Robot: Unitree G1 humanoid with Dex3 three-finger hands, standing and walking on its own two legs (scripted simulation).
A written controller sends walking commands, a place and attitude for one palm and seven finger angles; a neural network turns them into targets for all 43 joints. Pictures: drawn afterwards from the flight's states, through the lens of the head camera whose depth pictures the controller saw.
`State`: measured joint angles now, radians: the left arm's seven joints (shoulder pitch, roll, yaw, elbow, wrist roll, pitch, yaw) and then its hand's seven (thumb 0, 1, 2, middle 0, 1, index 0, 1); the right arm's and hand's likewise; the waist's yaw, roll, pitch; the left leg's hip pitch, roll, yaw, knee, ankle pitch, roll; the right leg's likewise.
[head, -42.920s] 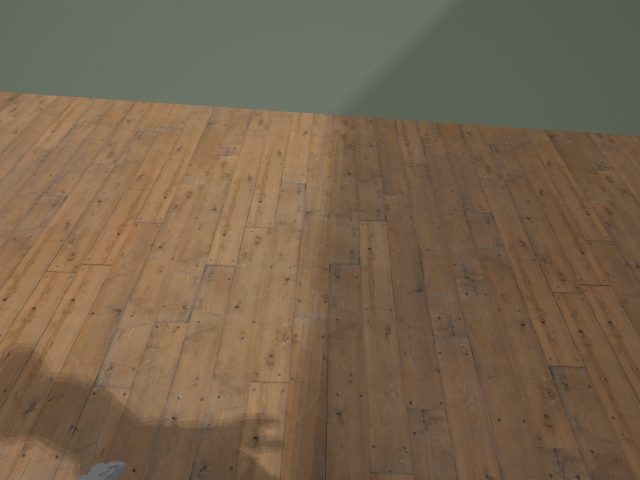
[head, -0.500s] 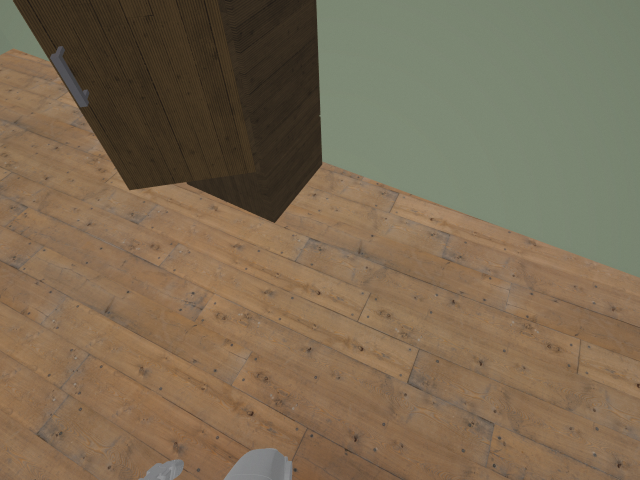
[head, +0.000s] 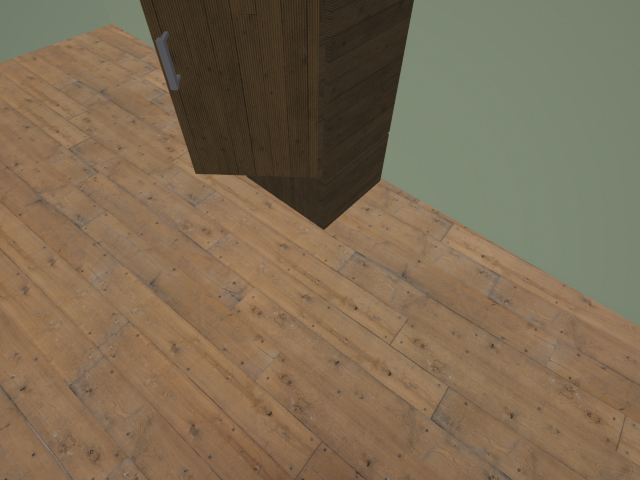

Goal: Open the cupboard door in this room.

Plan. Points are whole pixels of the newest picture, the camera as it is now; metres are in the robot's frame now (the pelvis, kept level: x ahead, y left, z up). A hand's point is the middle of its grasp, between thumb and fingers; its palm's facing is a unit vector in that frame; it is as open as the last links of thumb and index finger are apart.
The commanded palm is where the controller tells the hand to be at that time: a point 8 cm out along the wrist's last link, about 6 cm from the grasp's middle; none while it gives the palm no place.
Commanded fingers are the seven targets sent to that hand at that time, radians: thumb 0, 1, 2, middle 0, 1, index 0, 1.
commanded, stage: take the last steps up to it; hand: left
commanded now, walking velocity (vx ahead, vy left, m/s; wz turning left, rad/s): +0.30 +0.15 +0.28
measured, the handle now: (170, 61) +1.06 +0.47 -0.05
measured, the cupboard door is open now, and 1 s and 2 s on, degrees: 40 40 40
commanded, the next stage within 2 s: come to a stop and stand still in 1.30 s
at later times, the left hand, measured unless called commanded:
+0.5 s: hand out of the picture +0.01 +0.23 -0.20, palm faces +0.25 -0.95 -0.18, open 7.4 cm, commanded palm none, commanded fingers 0.00 0.90 0.90 -0.20 -0.30 -0.20 -0.30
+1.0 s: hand (171, 311) +0.39 +0.29 -0.15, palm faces +0.15 -0.96 -0.23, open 7.3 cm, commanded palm none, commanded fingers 0.00 0.90 0.90 -0.20 -0.30 -0.20 -0.30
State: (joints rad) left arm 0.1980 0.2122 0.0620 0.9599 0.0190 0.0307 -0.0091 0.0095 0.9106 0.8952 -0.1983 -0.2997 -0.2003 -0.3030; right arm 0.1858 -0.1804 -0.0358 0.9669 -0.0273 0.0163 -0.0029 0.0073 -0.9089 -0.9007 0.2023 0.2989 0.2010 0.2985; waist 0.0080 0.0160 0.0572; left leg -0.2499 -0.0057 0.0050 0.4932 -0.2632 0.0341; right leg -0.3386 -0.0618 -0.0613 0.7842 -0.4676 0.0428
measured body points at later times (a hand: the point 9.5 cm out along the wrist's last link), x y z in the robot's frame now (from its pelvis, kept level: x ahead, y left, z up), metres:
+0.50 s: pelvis +0.13 +0.07 -0.03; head +0.18 +0.10 +0.42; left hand +0.00 +0.28 -0.18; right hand +0.29 -0.15 -0.16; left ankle +0.19 +0.19 -0.74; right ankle +0.00 -0.12 -0.70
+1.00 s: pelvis +0.31 +0.10 -0.01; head +0.34 +0.08 +0.44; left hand +0.38 +0.34 -0.13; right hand +0.31 -0.13 -0.18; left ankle +0.22 +0.21 -0.67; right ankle +0.34 +0.02 -0.74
